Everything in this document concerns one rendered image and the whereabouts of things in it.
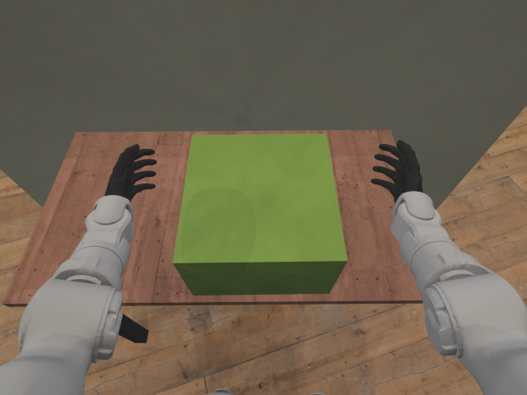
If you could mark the right robot forearm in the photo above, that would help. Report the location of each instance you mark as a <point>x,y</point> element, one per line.
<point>425,247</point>

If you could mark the right robot hand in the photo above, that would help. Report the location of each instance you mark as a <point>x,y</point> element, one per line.
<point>407,178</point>

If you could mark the table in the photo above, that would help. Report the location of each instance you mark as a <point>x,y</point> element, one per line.
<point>374,273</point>

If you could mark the right robot upper arm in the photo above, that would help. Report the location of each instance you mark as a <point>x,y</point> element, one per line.
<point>478,320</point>

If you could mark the left robot hand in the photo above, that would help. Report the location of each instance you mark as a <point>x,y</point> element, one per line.
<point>123,178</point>

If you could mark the left robot upper arm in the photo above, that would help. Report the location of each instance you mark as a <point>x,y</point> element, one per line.
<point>73,325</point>

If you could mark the left robot forearm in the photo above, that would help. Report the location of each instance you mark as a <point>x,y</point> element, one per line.
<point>101,256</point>

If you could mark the carton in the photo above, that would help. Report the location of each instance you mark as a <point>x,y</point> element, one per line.
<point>259,216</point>

